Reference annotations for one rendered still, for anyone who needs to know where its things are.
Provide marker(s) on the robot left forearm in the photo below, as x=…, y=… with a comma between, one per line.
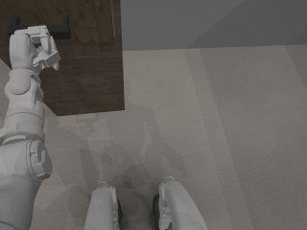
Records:
x=26, y=114

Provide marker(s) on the cabinet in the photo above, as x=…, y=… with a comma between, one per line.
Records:
x=90, y=78

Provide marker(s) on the handle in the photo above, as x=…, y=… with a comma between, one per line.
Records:
x=56, y=31

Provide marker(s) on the left robot upper arm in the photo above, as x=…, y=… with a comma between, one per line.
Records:
x=23, y=166

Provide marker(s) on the robot right foot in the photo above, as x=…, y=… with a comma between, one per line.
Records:
x=156, y=212

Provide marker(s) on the drawer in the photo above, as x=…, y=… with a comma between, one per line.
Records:
x=89, y=20

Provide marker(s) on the left robot shin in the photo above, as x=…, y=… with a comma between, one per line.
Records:
x=115, y=214

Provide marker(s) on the robot left hand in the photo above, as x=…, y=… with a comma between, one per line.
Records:
x=24, y=54

